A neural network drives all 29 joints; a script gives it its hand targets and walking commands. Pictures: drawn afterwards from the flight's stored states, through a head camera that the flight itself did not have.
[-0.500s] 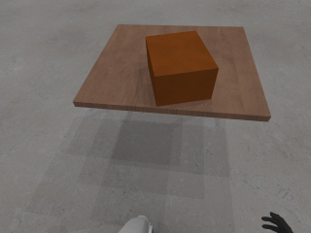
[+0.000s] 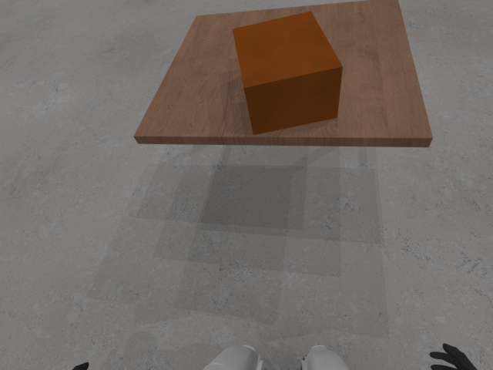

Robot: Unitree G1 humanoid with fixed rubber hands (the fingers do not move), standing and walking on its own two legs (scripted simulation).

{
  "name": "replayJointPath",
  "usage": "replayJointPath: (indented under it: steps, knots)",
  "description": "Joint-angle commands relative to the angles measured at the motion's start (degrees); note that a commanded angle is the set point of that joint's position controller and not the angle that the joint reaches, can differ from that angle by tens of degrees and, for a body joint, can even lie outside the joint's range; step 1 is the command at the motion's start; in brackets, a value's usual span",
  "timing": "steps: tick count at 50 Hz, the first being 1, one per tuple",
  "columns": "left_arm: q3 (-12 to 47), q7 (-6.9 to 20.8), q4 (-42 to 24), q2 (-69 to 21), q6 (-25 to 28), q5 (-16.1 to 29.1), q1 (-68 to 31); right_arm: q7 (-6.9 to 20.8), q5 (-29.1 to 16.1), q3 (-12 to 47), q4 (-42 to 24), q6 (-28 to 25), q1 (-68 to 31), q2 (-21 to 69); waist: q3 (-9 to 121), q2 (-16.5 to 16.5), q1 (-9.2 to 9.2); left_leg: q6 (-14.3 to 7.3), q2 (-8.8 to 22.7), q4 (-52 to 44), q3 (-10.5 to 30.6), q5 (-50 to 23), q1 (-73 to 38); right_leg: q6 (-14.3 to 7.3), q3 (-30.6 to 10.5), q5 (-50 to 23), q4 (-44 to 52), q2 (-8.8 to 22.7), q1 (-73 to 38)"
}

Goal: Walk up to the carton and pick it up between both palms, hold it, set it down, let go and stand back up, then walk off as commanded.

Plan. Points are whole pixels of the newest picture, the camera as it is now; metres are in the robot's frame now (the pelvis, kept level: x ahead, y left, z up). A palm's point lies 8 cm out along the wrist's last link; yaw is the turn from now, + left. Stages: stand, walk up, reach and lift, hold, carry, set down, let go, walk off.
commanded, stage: walk off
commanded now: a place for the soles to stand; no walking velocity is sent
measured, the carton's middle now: (282, 71) +0.87 +0.00 -0.05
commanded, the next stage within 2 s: none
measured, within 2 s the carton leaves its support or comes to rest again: neither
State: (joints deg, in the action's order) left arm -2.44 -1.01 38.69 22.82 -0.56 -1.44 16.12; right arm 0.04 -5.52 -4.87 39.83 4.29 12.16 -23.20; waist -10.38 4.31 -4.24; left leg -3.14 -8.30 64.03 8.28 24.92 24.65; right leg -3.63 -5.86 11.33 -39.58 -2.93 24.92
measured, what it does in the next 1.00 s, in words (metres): walks backwards: left foot, then right foot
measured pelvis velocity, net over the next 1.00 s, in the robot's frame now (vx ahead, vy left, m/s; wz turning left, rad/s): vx -0.23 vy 0.04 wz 0.01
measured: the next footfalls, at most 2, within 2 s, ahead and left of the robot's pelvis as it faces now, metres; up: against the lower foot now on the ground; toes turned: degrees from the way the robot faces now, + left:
left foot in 0.20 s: -0.01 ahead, +0.16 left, +0.00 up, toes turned -8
right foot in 0.62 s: -0.15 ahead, -0.07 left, +0.00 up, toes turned +6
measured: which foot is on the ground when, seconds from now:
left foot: up 0.00-0.18, down 0.20-0.62, up 0.64-1.00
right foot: down 0.00-0.20, up 0.22-0.60, down 0.62-1.00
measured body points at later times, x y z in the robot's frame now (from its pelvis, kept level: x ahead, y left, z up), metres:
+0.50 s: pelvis -0.12 +0.04 +0.00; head -0.07 +0.07 +0.44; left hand -0.04 +0.35 -0.13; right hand -0.01 -0.28 -0.09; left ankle -0.05 +0.16 -0.72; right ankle -0.19 -0.09 -0.65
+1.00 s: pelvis -0.23 +0.04 +0.00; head -0.15 -0.01 +0.44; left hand -0.16 +0.38 -0.06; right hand -0.10 -0.25 -0.15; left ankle -0.23 +0.19 -0.69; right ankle -0.19 -0.08 -0.72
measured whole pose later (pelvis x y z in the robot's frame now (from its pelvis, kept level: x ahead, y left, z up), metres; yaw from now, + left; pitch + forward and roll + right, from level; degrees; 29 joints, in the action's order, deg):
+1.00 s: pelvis -0.23 +0.04 +0.00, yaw +0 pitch -1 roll +3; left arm -2.4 -2.1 39.4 22.6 0.6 -1.4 14.5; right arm 0.3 -5.3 -5.3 39.6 4.4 12.5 -23.2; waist -12.0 5.2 -4.0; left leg -0.9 -6.6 51.5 7.6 25.6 22.5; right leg 0.0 -7.1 19.6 -42.6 0.0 21.5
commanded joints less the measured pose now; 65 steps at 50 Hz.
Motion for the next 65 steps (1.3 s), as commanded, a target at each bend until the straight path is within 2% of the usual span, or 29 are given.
replayJointPath:
  steps: [1, 5, 8, 9, 10, 11, 12, 15, 16, 19, 24, 27, 29, 30, 32, 33, 34, 37, 41, 47, 49, 51, 52, 53, 54, 56, 59, 61, 65]
  knots:
    - [-8.0, -0.9, -4.4, 15.6, 0.4, -0.4, -5.6, 0.0, 6.6, -3.0, 0.2, -0.1, 9.6, -12.9, 6.7, -15.8, 4.27, 3.7, 1.6, 0.1, -1.4, 2.6, -0.9, -5.4, -19.7, 27.0, 24.7, 12.0, -0.7]
    - [-7.9, -0.8, -4.1, 17.4, -0.4, -1.1, -8.9, 1.2, 6.1, -3.9, 0.7, -0.1, 13.2, -12.9, 7.0, -17.8, 6.48, 2.0, 6.2, -14.8, -5.4, 5.8, -11.9, -3.7, -16.2, 26.9, 26.2, 12.9, 7.5]
    - [-7.4, -0.9, -1.7, 15.9, -1.3, -0.7, -7.7, 1.2, 6.5, -4.4, 2.4, -0.6, 16.4, -12.1, 9.3, -13.1, 8.33, -0.2, 6.9, -28.4, -4.2, 3.1, -21.4, -0.1, -12.9, 25.8, 17.9, 8.8, 10.9]
    - [-6.9, -1.3, -0.6, 13.8, -1.5, -0.1, -5.1, 1.1, 7.1, -4.1, 1.4, -0.7, 14.0, -12.3, 8.7, -6.4, 7.7, -2.3, 8.6, -33.1, 2.4, 6.0, -18.3, 1.2, -10.7, 27.5, 4.1, 4.0, 12.9]
    - [-5.7, -1.4, -0.7, 9.9, -1.4, 1.4, -2.3, 0.7, 8.3, -3.8, -1.6, -1.0, 7.8, -15.2, 7.5, 10.5, 5.66, -6.2, 20.2, -45.9, 22.9, 22.1, -7.4, 3.5, -2.0, 23.8, -19.6, -7.0, 15.6]
    - [-6.2, -2.0, -0.3, 11.7, -1.5, 1.5, -1.9, 0.4, 9.2, -3.5, -3.6, -1.1, 2.7, -15.7, 1.9, 5.5, 4.25, -6.6, 24.4, -50.9, 29.9, 22.0, 4.6, 4.1, -5.9, 20.5, -32.3, -8.7, 14.7]
    - [-6.4, -2.3, -1.0, 13.0, -1.3, 1.2, -1.5, 0.0, 9.1, -3.6, -5.3, -1.4, -1.0, -18.0, 0.1, 8.4, 4.39, -6.9, 26.4, -55.2, 33.4, 21.0, 12.3, 4.6, -8.4, 20.3, -36.2, -9.4, 8.6]
    - [-6.8, -1.8, 2.8, 14.0, -1.3, 2.5, 4.1, -0.8, 8.7, -2.4, -6.3, -2.2, -8.9, -13.5, 0.7, 6.4, 1.12, -2.0, 18.0, -48.5, 17.4, 3.5, 4.6, 4.6, -9.0, 12.1, -37.2, -6.8, 4.4]
    - [-7.0, -1.5, 3.2, 13.9, -1.2, 2.5, 6.1, -0.8, 8.7, -2.3, -6.3, -2.4, -8.1, -12.7, 3.0, 8.0, 1.27, -2.2, 16.9, -45.8, 15.5, 0.2, -1.3, 5.2, -7.8, 11.6, -37.4, -6.6, 5.2]
    - [-6.7, -1.5, 2.9, 13.0, -0.7, 2.3, 6.1, -0.8, 8.0, -2.6, -6.7, -2.5, -4.6, -11.2, 7.1, 9.0, 3.35, -5.9, 17.6, -41.3, 15.0, -8.9, -12.6, 5.5, -5.9, 15.6, -35.6, -5.6, 7.4]
    - [-5.6, -1.9, 2.0, 11.1, -0.2, 2.5, 3.4, -0.4, 7.1, -3.2, -6.3, -1.9, -0.4, -11.4, 7.7, 9.9, 5.74, -8.9, 18.1, -37.7, 14.5, -22.5, -19.8, 3.8, -2.4, 23.4, -17.5, -2.0, 3.6]
    - [-5.2, -2.1, 2.8, 10.3, 0.1, 2.6, 4.9, 0.1, 7.1, -3.3, -6.4, -1.1, -1.0, -11.6, 8.4, 8.8, 4.63, -8.0, 16.3, -35.8, 13.4, -23.8, -18.7, 2.6, 0.9, 22.6, -1.8, 0.3, -3.1]
    - [-5.2, -2.4, 4.0, 9.6, 0.7, 2.2, 7.4, 0.3, 7.0, -3.5, -6.2, -0.6, -2.5, -11.9, 8.7, 6.3, 2.25, -4.6, 13.6, -30.9, 10.2, -20.3, -15.4, 2.4, 4.5, 11.6, 13.9, 0.6, -10.3]
    - [-5.4, -2.6, 4.1, 10.0, 1.0, 1.7, 8.2, 0.2, 7.0, -3.3, -5.8, -0.5, -2.3, -10.8, 8.1, 1.8, 2.07, -2.5, 11.2, -25.8, 7.9, -16.6, -11.6, 2.3, -0.7, 5.5, 17.0, 1.8, -12.2]
    - [-6.2, -2.6, -0.2, 18.3, 1.9, 0.4, 0.4, -0.4, 6.2, -3.1, -5.5, -1.1, -0.3, -9.5, 4.2, -18.9, 4.53, 2.3, -0.9, -5.3, 1.9, 7.7, 7.0, -5.1, -32.7, -10.5, 18.0, 19.3, -10.2]
    - [-6.5, -2.3, -0.2, 19.8, 2.1, 0.5, -1.5, -1.1, 6.5, -3.9, -6.4, -0.7, -3.1, -12.0, 1.5, -16.3, 3.22, 1.9, 1.8, 3.7, 5.3, 9.2, 5.6, -10.7, -30.6, -15.2, 17.1, 24.9, -3.6]
    - [-6.1, -2.4, -0.8, 18.9, 2.5, 0.4, -2.0, -1.1, 6.5, -3.9, -5.8, -0.8, -2.5, -12.4, -0.1, -15.0, 3.32, 1.5, 2.0, 6.9, 5.9, 8.4, 5.1, -12.4, -30.2, -15.8, 16.6, 24.7, -1.7]
    - [-5.4, -2.5, -2.1, 14.8, 3.0, 0.9, -4.6, -0.6, 6.3, -3.4, -5.4, -0.8, 0.7, -11.3, 0.0, -13.2, 5.14, 1.9, 1.1, 11.7, 5.2, 0.8, 6.7, -8.4, -16.3, -28.2, 10.0, 15.0, -6.1]
    - [-5.8, -2.7, -1.7, 13.1, 3.0, 0.6, 1.5, -0.5, 6.5, -2.7, -6.0, -0.9, 0.2, -10.0, 7.5, -15.9, 1.87, 4.0, 1.6, 4.4, 3.0, 2.7, 11.4, -6.5, -16.4, -36.3, 5.4, 13.2, -22.9]
    - [-5.0, -2.3, 0.1, 13.4, 2.8, 0.3, 3.8, -0.5, 6.6, -2.6, -4.2, -2.4, -1.4, -10.0, 15.0, -19.8, 0.28, 5.4, 5.5, -17.3, -2.9, 4.8, 7.2, -8.0, -16.6, -34.1, 4.1, 13.9, -31.1]
    - [-4.9, -2.2, 0.7, 14.6, 2.6, 0.5, 1.7, -0.4, 6.8, -2.9, -3.1, -2.5, 0.4, -10.4, 14.1, -20.3, 1.9, 4.5, 6.2, -23.2, -3.8, 4.9, 1.2, -8.1, -16.8, -32.8, 3.8, 15.1, -25.3]
    - [-4.7, -2.0, 0.8, 15.8, 2.2, 1.4, -4.4, -0.2, 7.1, -3.2, -1.5, -2.8, 4.1, -9.8, 12.4, -20.2, 6.04, 2.5, 6.2, -32.7, -5.3, -4.8, -13.5, -5.9, -13.1, -24.1, 3.8, 13.9, -9.9]
    - [-4.2, -1.9, 1.4, 14.4, 1.8, 1.9, -5.2, 0.0, 7.6, -3.4, -1.1, -3.1, 4.4, -10.4, 12.1, -18.5, 6.73, 0.9, 6.3, -34.8, -3.4, -7.8, -19.0, -3.5, -11.2, -16.6, 2.3, 11.5, -3.5]
    - [-4.0, -2.0, 2.4, 12.5, 1.6, 2.5, -3.5, -0.1, 8.1, -4.0, -1.1, -3.1, 4.8, -12.8, 12.4, -10.1, 6.68, -1.2, 11.9, -38.0, 7.1, -11.2, -21.8, -0.2, -8.2, -2.1, -4.8, 5.3, 2.4]
    - [-3.7, -2.4, 2.1, 9.9, 1.5, 3.3, -3.2, 0.0, 8.3, -4.2, -2.0, -3.2, 2.1, -16.0, 10.9, 2.3, 5.68, -5.8, 21.1, -43.2, 23.4, -15.3, -18.2, 2.3, -3.1, 20.9, -16.6, -4.9, 8.2]
    - [-4.8, -3.0, 1.9, 13.7, 1.1, 3.3, -1.8, 0.2, 7.8, -3.6, -3.5, -2.6, 0.0, -16.6, 6.1, 0.3, 4.96, -9.8, 24.6, -47.7, 27.8, 3.2, -0.5, 2.3, -4.3, 26.6, -27.7, -1.7, 2.3]
    - [-5.6, -2.3, 4.5, 14.5, 0.9, 2.6, 3.7, 0.0, 8.4, -2.6, -4.0, -2.8, -6.7, -13.3, 2.8, 6.5, 3.35, -7.7, 18.2, -48.1, 17.8, 6.7, 1.2, 2.7, -2.5, 18.0, -31.7, -2.7, -0.7]
    - [-5.8, -1.8, 5.1, 13.7, 1.0, 2.3, 6.1, 0.1, 8.5, -2.4, -4.2, -3.1, -6.1, -12.1, 4.5, 8.1, 3.5, -9.0, 17.6, -46.6, 16.5, 7.7, -2.3, 3.4, -1.9, 18.5, -30.1, -2.7, -1.0]
    - [-5.3, -0.8, 5.0, 12.6, 1.8, 1.7, 6.8, 0.5, 8.4, -2.8, -3.5, -2.7, -4.7, -12.0, 6.2, 10.8, 4.42, -9.1, 17.9, -45.0, 15.8, 15.4, -6.9, 2.9, 0.8, 24.5, -10.4, 0.1, -3.7]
